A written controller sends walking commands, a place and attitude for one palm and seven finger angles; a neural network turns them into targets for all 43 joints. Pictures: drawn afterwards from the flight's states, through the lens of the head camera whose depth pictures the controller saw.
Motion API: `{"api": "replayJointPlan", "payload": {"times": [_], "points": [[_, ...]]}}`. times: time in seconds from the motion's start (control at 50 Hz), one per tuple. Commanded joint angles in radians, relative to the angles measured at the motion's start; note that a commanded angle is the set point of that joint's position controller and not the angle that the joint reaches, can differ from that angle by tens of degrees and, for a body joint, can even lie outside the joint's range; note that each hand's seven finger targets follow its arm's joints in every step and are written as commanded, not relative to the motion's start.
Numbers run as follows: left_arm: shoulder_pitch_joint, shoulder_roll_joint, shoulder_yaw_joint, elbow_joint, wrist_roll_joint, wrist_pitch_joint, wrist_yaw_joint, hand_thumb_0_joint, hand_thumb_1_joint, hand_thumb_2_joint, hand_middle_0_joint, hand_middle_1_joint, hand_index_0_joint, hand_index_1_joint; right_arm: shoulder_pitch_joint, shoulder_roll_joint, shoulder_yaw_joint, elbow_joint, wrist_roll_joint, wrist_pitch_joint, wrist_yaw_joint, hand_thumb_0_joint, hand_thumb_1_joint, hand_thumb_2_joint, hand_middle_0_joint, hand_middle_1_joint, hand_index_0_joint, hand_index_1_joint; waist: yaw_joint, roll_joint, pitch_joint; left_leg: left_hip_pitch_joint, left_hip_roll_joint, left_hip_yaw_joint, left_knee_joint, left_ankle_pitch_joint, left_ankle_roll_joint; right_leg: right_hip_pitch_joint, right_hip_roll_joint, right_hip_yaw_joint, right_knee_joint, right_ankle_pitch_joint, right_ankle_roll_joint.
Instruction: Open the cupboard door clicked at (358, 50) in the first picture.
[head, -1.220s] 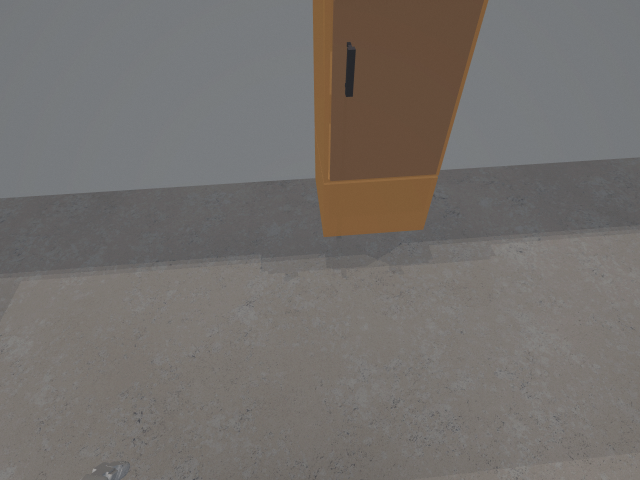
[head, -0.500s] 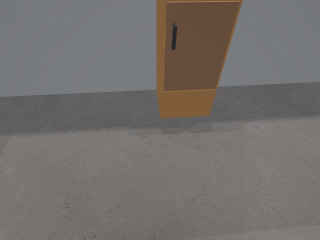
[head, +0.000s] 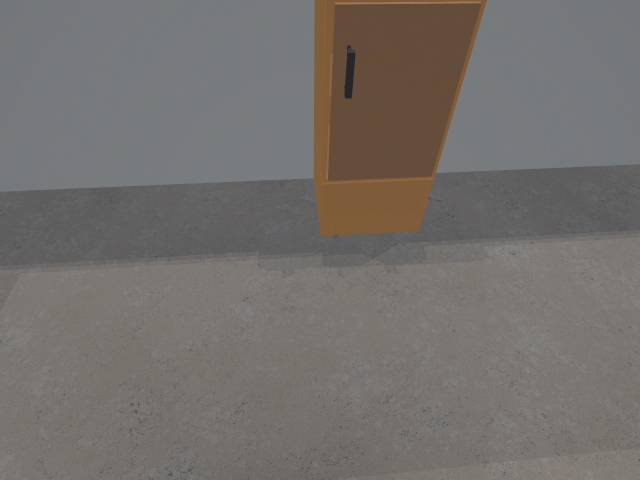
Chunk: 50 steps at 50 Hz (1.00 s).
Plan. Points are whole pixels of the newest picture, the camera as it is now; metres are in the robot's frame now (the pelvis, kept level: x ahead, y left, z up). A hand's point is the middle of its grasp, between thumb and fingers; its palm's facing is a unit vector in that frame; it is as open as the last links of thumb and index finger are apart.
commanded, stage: look at it before walking up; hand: left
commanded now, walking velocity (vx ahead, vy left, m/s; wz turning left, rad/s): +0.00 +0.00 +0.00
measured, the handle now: (348, 72) +1.17 -0.01 -0.02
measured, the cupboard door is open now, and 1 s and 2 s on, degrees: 0 0 0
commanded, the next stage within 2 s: walk to a spot facing it in 0.22 s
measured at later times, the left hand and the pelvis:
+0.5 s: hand out of the picture +0.07 +0.24 -0.16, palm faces -0.05 -0.94 -0.33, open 7.4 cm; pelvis +0.00 +0.00 +0.00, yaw -3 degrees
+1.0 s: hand out of the picture +0.05 +0.16 -0.16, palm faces -0.20 -0.96 -0.21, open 7.4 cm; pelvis +0.00 -0.02 +0.00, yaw -17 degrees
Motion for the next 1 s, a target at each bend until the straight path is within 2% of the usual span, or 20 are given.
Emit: {"api": "replayJointPlan", "payload": {"times": [0.0,0.28,0.34,0.4,0.42,0.5,0.52,0.54,0.56,0.58,0.6,0.62,0.64,0.66,0.68,0.7,0.72,0.76,0.88,0.98], "points": [[-0.035,0.206,0.042,-0.066,-0.002,-0.021,0.019,0.000,0.900,0.900,-0.200,-0.300,-0.200,-0.300,-0.046,-0.206,-0.036,-0.067,0.005,-0.028,-0.011,0.000,-0.900,-0.900,0.200,0.300,0.200,0.300,-0.003,0.006,-0.065,0.014,0.117,-0.103,-0.067,0.101,0.033,0.006,-0.109,0.101,-0.078,0.068,-0.035],[-0.032,0.209,0.041,-0.059,-0.001,-0.023,0.020,0.000,0.900,0.900,-0.200,-0.300,-0.200,-0.300,-0.051,-0.209,-0.035,-0.066,0.006,-0.025,-0.012,0.000,-0.900,-0.900,0.200,0.300,0.200,0.300,-0.004,-0.010,-0.055,0.030,0.119,-0.099,-0.072,0.126,0.030,0.014,-0.111,0.096,-0.086,0.108,-0.033],[-0.038,0.205,0.045,-0.066,-0.002,-0.016,0.018,0.000,0.900,0.900,-0.200,-0.300,-0.200,-0.300,-0.047,-0.212,-0.039,-0.068,0.003,-0.026,-0.016,0.000,-0.900,-0.900,0.200,0.300,0.200,0.300,-0.005,0.009,-0.055,0.050,0.126,-0.082,-0.057,0.140,0.028,-0.007,-0.103,0.108,-0.071,0.142,-0.036],[0.022,0.097,0.032,-0.074,-0.001,0.019,0.023,0.000,0.900,0.900,-0.200,-0.300,-0.200,-0.300,0.022,-0.094,-0.026,-0.074,0.001,-0.005,-0.023,0.000,-0.900,-0.900,0.200,0.300,0.200,0.300,-0.011,0.003,-0.051,0.049,0.139,-0.033,-0.005,0.144,0.013,-0.067,-0.089,0.118,0.002,0.195,-0.021],[0.034,0.094,0.037,-0.088,0.000,0.026,0.022,0.000,0.900,0.900,-0.200,-0.300,-0.200,-0.300,0.032,-0.097,-0.032,-0.086,0.001,0.001,-0.026,0.000,-0.900,-0.900,0.200,0.300,0.200,0.300,-0.011,0.011,-0.048,0.046,0.150,-0.027,0.004,0.144,0.016,-0.090,-0.079,0.118,0.031,0.202,-0.020],[0.061,0.081,0.055,-0.147,0.006,0.044,0.012,0.000,0.900,0.900,-0.200,-0.300,-0.200,-0.300,0.032,-0.124,-0.064,-0.149,-0.001,0.014,-0.032,0.000,-0.900,-0.900,0.200,0.300,0.200,0.300,-0.008,0.069,-0.037,0.020,0.220,-0.049,0.010,0.092,0.056,-0.186,-0.022,0.093,0.181,0.135,-0.011],[0.068,0.071,0.058,-0.157,0.006,0.047,0.009,0.000,0.900,0.900,-0.200,-0.300,-0.200,-0.300,0.028,-0.129,-0.072,-0.163,-0.002,0.015,-0.032,0.000,-0.900,-0.900,0.200,0.300,0.200,0.300,-0.006,0.110,-0.036,-0.004,0.257,-0.068,-0.002,0.103,0.080,-0.194,-0.005,0.073,0.256,0.073,-0.006],[0.080,0.058,0.061,-0.169,0.006,0.050,0.007,0.000,0.900,0.900,-0.200,-0.300,-0.200,-0.300,0.024,-0.131,-0.076,-0.175,-0.002,0.013,-0.032,0.000,-0.900,-0.900,0.200,0.300,0.200,0.300,-0.001,0.155,-0.033,-0.019,0.302,-0.086,-0.016,0.151,0.114,-0.211,0.010,0.042,0.348,-0.081,0.001],[0.089,0.046,0.065,-0.181,0.006,0.052,0.005,0.000,0.900,0.900,-0.200,-0.300,-0.200,-0.300,0.023,-0.130,-0.080,-0.187,-0.002,0.010,-0.031,0.000,-0.900,-0.900,0.200,0.300,0.200,0.300,0.001,0.179,-0.045,-0.019,0.342,-0.102,-0.019,0.222,0.151,-0.219,0.010,0.011,0.425,-0.218,0.007],[0.096,0.034,0.071,-0.189,0.005,0.054,0.004,0.000,0.900,0.900,-0.200,-0.300,-0.200,-0.300,0.013,-0.124,-0.084,-0.199,-0.005,0.009,-0.031,0.000,-0.900,-0.900,0.200,0.300,0.200,0.300,0.007,0.182,-0.031,-0.048,0.364,-0.088,-0.004,0.271,0.168,-0.207,-0.010,0.002,0.448,-0.274,0.008],[0.135,0.024,0.076,-0.189,0.004,0.053,0.001,0.000,0.900,0.900,-0.200,-0.300,-0.200,-0.300,-0.015,-0.121,-0.088,-0.210,-0.007,0.010,-0.031,0.000,-0.900,-0.900,0.200,0.300,0.200,0.300,0.034,0.174,-0.032,-0.082,0.362,-0.048,0.048,0.287,0.153,-0.154,-0.029,0.006,0.400,-0.251,0.003],[0.187,0.020,0.082,-0.181,0.007,0.047,-0.001,0.000,0.900,0.900,-0.200,-0.300,-0.200,-0.300,-0.029,-0.114,-0.090,-0.219,-0.009,0.013,-0.031,0.000,-0.900,-0.900,0.200,0.300,0.200,0.300,0.058,0.136,-0.048,-0.109,0.322,0.006,0.144,0.266,0.111,-0.081,-0.029,-0.007,0.285,-0.157,0.002],[0.239,0.054,0.092,-0.172,0.013,0.034,0.000,0.000,0.900,0.900,-0.200,-0.300,-0.200,-0.300,-0.025,-0.090,-0.090,-0.225,-0.004,0.021,-0.028,0.000,-0.900,-0.900,0.200,0.300,0.200,0.300,0.078,-0.010,-0.047,-0.188,0.232,0.088,0.344,0.120,0.037,-0.005,-0.067,0.063,0.098,0.061,-0.010],[0.256,0.167,0.113,-0.178,0.025,0.016,0.014,0.000,0.900,0.900,-0.200,-0.300,-0.200,-0.300,0.010,-0.001,-0.074,-0.257,0.003,0.027,-0.019,0.000,-0.900,-0.900,0.200,0.300,0.200,0.300,0.062,-0.389,-0.048,-0.430,0.053,0.168,0.614,-0.338,-0.049,0.063,-0.315,0.486,-0.081,0.205,-0.096],[0.285,0.148,0.111,-0.184,0.004,0.018,0.023,0.000,0.900,0.900,-0.200,-0.300,-0.200,-0.300,-0.039,-0.032,-0.072,-0.269,0.000,0.036,-0.023,0.000,-0.900,-0.900,0.200,0.300,0.200,0.300,0.095,-0.300,-0.044,-0.410,0.045,0.003,0.710,-0.380,-0.038,-0.037,-0.329,0.568,-0.180,0.073,-0.148],[0.230,0.131,0.111,-0.194,0.006,0.020,0.024,0.000,0.900,0.900,-0.200,-0.300,-0.200,-0.300,-0.056,-0.024,-0.077,-0.266,0.001,0.035,-0.018,0.000,-0.900,-0.900,0.200,0.300,0.200,0.300,0.064,-0.223,0.003,-0.447,0.062,-0.029,0.769,-0.317,-0.033,-0.068,-0.297,0.583,-0.204,-0.141,-0.177],[0.180,0.101,0.105,-0.211,0.003,0.017,0.021,0.000,0.900,0.900,-0.200,-0.300,-0.200,-0.300,-0.034,-0.034,-0.079,-0.257,-0.005,0.030,-0.012,0.000,-0.900,-0.900,0.200,0.300,0.200,0.300,0.036,-0.164,0.021,-0.462,0.084,-0.041,0.773,-0.228,-0.037,-0.068,-0.253,0.522,-0.201,-0.233,-0.174],[0.155,0.069,0.102,-0.220,0.003,0.000,0.019,0.000,0.900,0.900,-0.200,-0.300,-0.200,-0.300,0.009,-0.024,-0.081,-0.232,-0.013,0.019,0.000,0.000,-0.900,-0.900,0.200,0.300,0.200,0.300,0.013,-0.095,-0.025,-0.429,0.095,-0.013,0.732,-0.145,-0.048,-0.037,-0.203,0.428,-0.186,-0.238,-0.170],[0.251,0.049,0.110,-0.184,0.007,-0.025,0.009,0.000,0.900,0.900,-0.200,-0.300,-0.200,-0.300,0.000,0.016,-0.083,-0.241,-0.016,0.003,0.006,0.000,-0.900,-0.900,0.200,0.300,0.200,0.300,0.037,-0.107,-0.034,-0.468,0.083,0.008,0.643,-0.108,-0.063,0.023,-0.168,0.428,-0.201,-0.280,-0.182],[0.292,0.042,0.112,-0.172,0.012,-0.029,0.007,0.000,0.900,0.900,-0.200,-0.300,-0.200,-0.300,-0.037,0.031,-0.078,-0.271,-0.011,-0.014,0.006,0.000,-0.900,-0.900,0.200,0.300,0.200,0.300,0.058,-0.127,-0.038,-0.441,0.062,0.016,0.489,-0.135,-0.060,0.045,-0.154,0.466,-0.191,-0.246,-0.200]]}}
